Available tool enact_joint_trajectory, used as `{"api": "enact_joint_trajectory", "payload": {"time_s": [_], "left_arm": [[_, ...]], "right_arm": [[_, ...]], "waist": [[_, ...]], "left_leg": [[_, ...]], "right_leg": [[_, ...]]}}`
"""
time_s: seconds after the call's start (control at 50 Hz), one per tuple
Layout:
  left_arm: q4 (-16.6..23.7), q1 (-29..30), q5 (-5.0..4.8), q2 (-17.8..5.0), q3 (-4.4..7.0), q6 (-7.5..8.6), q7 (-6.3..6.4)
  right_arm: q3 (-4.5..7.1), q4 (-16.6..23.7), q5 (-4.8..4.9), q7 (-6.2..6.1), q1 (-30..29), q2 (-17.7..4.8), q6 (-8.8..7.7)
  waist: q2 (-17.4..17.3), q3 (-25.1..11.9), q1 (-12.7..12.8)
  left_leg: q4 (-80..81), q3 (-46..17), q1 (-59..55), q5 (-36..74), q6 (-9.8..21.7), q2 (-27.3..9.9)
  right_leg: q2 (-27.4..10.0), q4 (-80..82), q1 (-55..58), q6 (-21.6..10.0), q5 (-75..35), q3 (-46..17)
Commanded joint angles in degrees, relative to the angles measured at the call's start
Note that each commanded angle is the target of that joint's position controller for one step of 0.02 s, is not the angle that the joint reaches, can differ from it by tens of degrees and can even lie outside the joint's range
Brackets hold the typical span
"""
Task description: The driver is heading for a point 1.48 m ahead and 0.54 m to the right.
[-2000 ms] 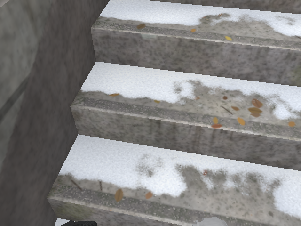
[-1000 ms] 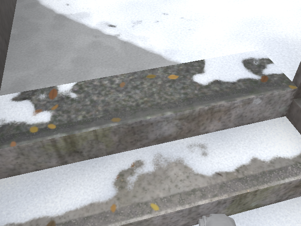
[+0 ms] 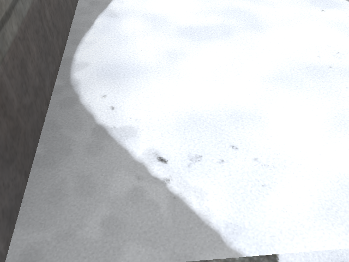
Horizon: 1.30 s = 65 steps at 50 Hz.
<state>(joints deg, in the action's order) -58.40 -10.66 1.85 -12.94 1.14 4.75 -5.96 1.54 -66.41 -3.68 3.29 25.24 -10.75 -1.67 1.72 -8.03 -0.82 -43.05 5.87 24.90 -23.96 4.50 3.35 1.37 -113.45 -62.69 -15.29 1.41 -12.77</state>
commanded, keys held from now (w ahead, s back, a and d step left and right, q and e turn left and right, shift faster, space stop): w+e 0.94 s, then w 0.06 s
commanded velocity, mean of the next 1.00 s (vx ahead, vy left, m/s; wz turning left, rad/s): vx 0.50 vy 0.00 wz -0.51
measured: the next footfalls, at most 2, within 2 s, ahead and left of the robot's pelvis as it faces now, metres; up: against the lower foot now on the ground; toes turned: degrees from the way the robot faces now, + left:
right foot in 0.28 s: +0.34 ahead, -0.14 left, +0.16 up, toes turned -11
left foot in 0.84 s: +0.68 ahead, -0.04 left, +0.16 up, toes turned -25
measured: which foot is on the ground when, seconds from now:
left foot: down 0.00-0.34, up 0.36-0.82, down 0.84-1.00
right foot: up 0.00-0.26, down 0.28-0.84, up 0.86-1.00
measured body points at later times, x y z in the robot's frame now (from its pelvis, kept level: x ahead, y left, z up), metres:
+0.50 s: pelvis +0.29 -0.08 +0.14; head +0.28 -0.07 +0.59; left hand +0.39 +0.15 -0.01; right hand +0.31 -0.33 +0.01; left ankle +0.27 +0.12 -0.37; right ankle +0.30 -0.13 -0.55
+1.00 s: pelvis +0.56 -0.09 +0.19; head +0.56 -0.09 +0.64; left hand +0.75 +0.10 +0.06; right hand +0.56 -0.37 +0.09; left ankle +0.65 -0.02 -0.55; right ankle +0.45 -0.17 -0.43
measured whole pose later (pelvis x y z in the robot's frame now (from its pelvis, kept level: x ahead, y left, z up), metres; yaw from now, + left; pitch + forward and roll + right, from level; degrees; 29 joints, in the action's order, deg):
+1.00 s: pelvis +0.56 -0.09 +0.19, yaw -33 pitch +2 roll +1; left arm -52.2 -18.3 -1.5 -13.0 4.2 4.0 -0.5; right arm 2.2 -46.8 -0.7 -1.0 8.6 -10.5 -6.5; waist 1.2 -2.5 0.1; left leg -24.5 8.1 16.3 -9.9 1.8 -1.2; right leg 0.9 -75.1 -32.2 -3.4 16.3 -3.5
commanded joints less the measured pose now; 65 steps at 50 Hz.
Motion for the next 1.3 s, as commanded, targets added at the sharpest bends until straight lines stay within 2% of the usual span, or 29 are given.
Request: {"api": "enact_joint_trajectory", "payload": {"time_s": [0.02, 0.08, 0.12, 0.16, 0.24, 0.3, 0.32, 0.34, 0.36, 0.38, 0.4, 0.44, 0.46, 0.5, 0.52, 0.6, 0.72, 0.82, 0.84, 0.86, 0.88, 0.9, 0.92, 0.94, 0.96, 1.02, 1.1, 1.24, 1.3], "left_arm": [[3.1, 2.0, -0.43, 5.0, -2.40, -0.84, -0.78], [11.5, 14.3, -1.72, 6.1, -4.65, -1.26, 1.10], [16.1, 21.9, -1.61, 2.0, -4.13, -2.03, 2.09], [19.1, 29.4, -0.24, 3.1, -4.22, -5.17, 1.37], [19.5, 24.7, 0.42, 2.8, -2.66, -5.68, -0.50], [14.5, 7.9, -0.39, 0.8, -1.26, -3.56, 0.81], [13.0, 1.9, -2.17, -2.5, -0.63, -3.35, 1.77], [8.9, -10.5, -0.28, -6.4, 0.93, -3.79, 2.61], [5.1, -19.2, 1.77, -10.9, 2.71, -3.18, 3.12], [4.2, -15.4, 2.15, -12.3, 3.95, -1.07, 4.24], [3.2, -10.3, 1.50, -8.4, 3.04, -0.15, 4.57], [0.9, -3.3, 0.54, -1.5, 0.91, 0.46, 3.84], [0.5, 0.3, 2.21, 1.3, -0.15, 0.66, 3.10], [2.4, 5.5, 1.47, -0.3, 0.16, 1.79, 2.80], [3.2, 4.5, 0.53, -0.1, 0.32, 3.15, 3.12], [3.6, -7.5, 2.78, -2.0, 0.40, 4.67, 4.32], [3.9, -14.7, -1.43, -4.4, 1.90, 4.39, 1.77], [3.5, -14.9, 0.49, -7.4, 3.82, 3.13, 1.80], [4.2, -15.2, 1.05, -3.9, 2.84, 3.40, 1.69], [5.3, -23.1, 1.38, 4.9, 0.72, 3.99, 2.46], [6.7, -19.6, 0.46, 3.2, 0.53, 3.88, 2.27], [8.1, -8.1, -0.41, -2.6, 2.70, 2.94, 2.26], [7.5, -7.3, -0.93, -1.9, 2.67, 2.23, 3.24], [5.5, -9.6, -0.39, -1.3, 2.61, 1.80, 3.95], [12.1, -2.4, -5.71, -4.8, 4.24, -0.27, 6.52], [13.0, -6.4, -4.62, -1.0, 4.43, -2.41, 7.38], [16.2, -1.6, -2.69, -0.3, 4.26, -3.29, 6.45], [21.7, 13.1, -3.43, -0.2, 2.96, -2.24, 5.03], [23.6, 16.5, -3.64, -0.6, 2.97, -1.78, 4.63]], "right_arm": [[-2.32, 4.1, -2.85, -0.82, -8.4, 4.2, -2.87], [-3.61, 0.0, -5.66, -1.24, 1.7, 3.6, -2.81], [-4.08, -0.9, -5.46, -0.96, 8.1, 2.0, -3.87], [-4.52, -0.1, -3.49, 0.83, 9.0, 1.4, -3.83], [-2.50, 3.0, 0.31, 1.11, 7.2, -8.5, -6.76], [0.50, 5.9, -1.09, 0.88, 5.9, -12.4, -6.45], [0.10, 7.2, -3.00, 1.08, 9.4, -8.4, -6.55], [-0.40, 8.8, -3.77, 2.06, 5.5, -5.9, -5.86], [0.55, 9.4, -1.52, 3.61, 0.8, -3.2, -4.46], [0.77, 9.8, 0.08, 3.88, 0.8, -1.7, -4.09], [0.07, 10.4, -0.08, 3.19, -1.2, -0.9, -4.72], [-2.01, 15.4, 0.12, 1.10, -7.2, 2.1, -4.83], [-2.26, 16.5, 0.47, 0.07, -8.4, 1.0, -4.10], [-1.93, 17.5, 0.20, -0.46, -10.2, -2.1, -2.68], [-1.55, 18.2, -0.39, -0.57, -10.6, -3.7, -3.22], [-1.46, 22.1, 0.24, -1.56, -19.3, -3.7, -4.86], [-1.40, 28.2, -0.28, -0.45, -33.2, -1.9, -1.44], [1.46, 29.3, 3.46, -2.10, -30.5, -7.9, -3.61], [2.37, 27.0, 4.28, -2.75, -20.1, -9.3, -4.98], [2.58, 24.9, 2.70, -2.46, -10.5, -11.3, -5.98], [2.02, 22.3, 1.71, -2.39, -1.8, -7.7, -5.88], [2.76, 21.4, 0.54, -3.47, -3.7, -7.7, -5.65], [2.44, 22.0, 1.51, -4.27, -8.4, -6.4, -5.33], [1.34, 22.7, 2.11, -4.66, -11.6, -2.4, -4.99], [2.58, 21.5, 4.31, -5.07, -13.5, -7.2, -5.21], [1.16, 18.1, 3.31, -4.29, -14.6, -1.5, -5.18], [2.26, 15.0, 2.86, -4.88, -11.7, -4.9, -4.96], [3.82, 11.9, 4.77, -4.56, -3.5, -11.3, -3.72], [3.66, 10.1, 4.54, -4.57, -1.3, -10.3, -2.97]], "waist": [[-6.2, 6.4, 3.3], [-4.5, 6.6, 0.4], [-2.4, 4.9, -2.9], [-6.6, 7.8, -3.7], [-10.4, 4.8, 2.7], [-12.0, -4.2, 6.5], [-5.9, -12.7, 5.7], [2.3, -13.2, 11.6], [9.7, -11.6, 12.3], [3.1, -6.7, 9.1], [2.3, -0.2, 6.3], [-3.3, -0.4, -0.5], [-7.6, -0.1, -3.7], [-2.9, 1.0, -6.3], [-0.2, 2.3, -6.1], [-0.8, 2.4, 0.6], [2.2, 8.9, 4.2], [3.6, 6.0, 1.1], [0.2, -4.9, -2.2], [-14.4, -18.2, -1.1], [-21.6, -20.2, -6.4], [-10.8, -1.3, -8.2], [-7.8, 5.9, -5.3], [-7.1, 5.2, -2.6], [-4.8, 8.6, -2.6], [-7.3, 7.4, 1.9], [-5.1, 9.1, 2.7], [-2.5, 11.8, -2.9], [-4.8, 12.9, -3.4]], "left_leg": [[25.9, -9.2, 1.4, 9.6, 8.4, -13.0], [29.0, -7.5, -10.7, 13.6, 7.2, -15.2], [32.9, -6.1, -16.7, 15.5, 6.8, -16.3], [41.8, -3.5, -9.3, 20.8, 7.6, -18.5], [33.4, 4.3, -17.8, 82.2, 5.8, -20.4], [16.0, 4.4, -26.7, 105.3, 1.1, -20.1], [5.6, -0.2, -9.7, 92.9, -0.9, -16.2], [-10.1, -2.9, 7.0, 57.7, -0.8, -8.2], [-41.7, -11.3, 16.1, 17.4, -1.2, 1.1], [-55.2, -22.0, 21.4, 22.1, 0.7, -0.5], [-64.8, -22.3, 24.7, 24.2, 1.1, -0.6], [-69.5, -22.7, 32.6, 22.6, 3.2, -0.2], [-66.5, -21.5, 33.5, 25.0, 3.3, -1.8], [-59.8, -16.0, 33.7, 19.6, 1.6, -5.0], [-58.2, -14.5, 33.1, 18.5, 0.5, -6.3], [-39.2, -9.2, 27.7, 23.6, -4.9, -7.3], [-1.2, -5.7, 11.6, 26.2, -8.3, -7.2], [14.7, -5.3, -2.8, 24.8, -1.4, -5.2], [9.0, -7.3, -22.4, 30.1, 4.6, -9.2], [8.0, -21.9, -49.3, 46.1, 18.0, -20.9], [20.1, -42.2, -60.1, 25.9, 22.3, -30.4], [26.9, -39.3, -42.7, 2.7, 12.3, -28.6], [29.7, -32.0, -29.4, -3.3, 8.1, -27.6], [31.9, -26.5, -23.6, 4.8, 7.4, -25.9], [33.6, -20.5, -19.2, 10.5, 4.7, -22.9], [34.0, -8.6, -14.4, 17.3, 4.2, -17.8], [35.3, -5.4, -12.6, 20.5, 7.0, -18.4], [35.5, -4.9, -22.2, 22.0, 6.7, -19.4], [32.3, -4.8, -28.0, 27.9, 6.5, -21.3]], "right_leg": [[-2.9, -14.8, -10.6, -0.4, 8.1, 8.8], [-4.3, -10.6, -23.5, -3.9, 10.9, 8.1], [-7.0, 11.8, -21.1, -0.7, 1.4, 12.0], [-8.4, 22.1, -9.5, 1.3, 6.4, 19.4], [-0.1, 34.6, 9.7, 3.6, 19.4, 26.8], [3.1, 45.8, 29.4, 1.8, 8.0, 19.7], [1.6, 49.8, 50.8, -1.1, 8.5, 5.9], [-1.7, 66.6, 63.7, -3.3, 17.5, -10.3], [-8.6, 84.6, 61.7, -5.2, 20.0, -31.0], [-9.5, 86.7, 53.4, 0.4, 28.0, -31.1], [-9.0, 85.5, 44.7, 0.5, 28.2, -29.9], [-8.6, 84.3, 42.0, 2.4, 17.1, -23.0], [-7.5, 84.6, 38.1, 3.5, 10.8, -17.8], [-5.1, 86.6, 34.8, 5.2, 2.8, -6.8], [-3.5, 88.2, 33.8, 5.5, 5.1, -3.4], [-0.7, 90.4, 34.9, 2.2, -3.2, -1.4], [-6.7, 92.9, 41.7, -0.4, -3.0, -7.9], [-9.9, 84.9, 56.4, 3.7, -23.4, -13.1], [-5.2, 73.5, 52.2, 7.3, -25.2, -9.0], [4.6, 56.6, 35.2, 12.5, -1.6, -3.4], [9.6, 43.3, 16.1, 14.2, 34.1, 2.1], [3.2, 33.4, 7.8, 12.7, 27.4, 4.1], [-0.8, 33.2, 10.4, 12.0, 19.6, 5.1], [-3.9, 37.3, 16.4, 12.1, 13.7, 4.2], [-4.7, 33.6, 16.5, 12.2, 11.8, 7.3], [-5.8, 36.8, 19.3, 10.9, 11.4, 6.0], [-7.6, 47.7, 17.1, 12.9, 2.5, 5.9], [-7.3, 73.2, 21.4, 13.0, 0.2, 13.2], [-5.8, 78.6, 22.5, 11.2, 6.2, 14.9]]}}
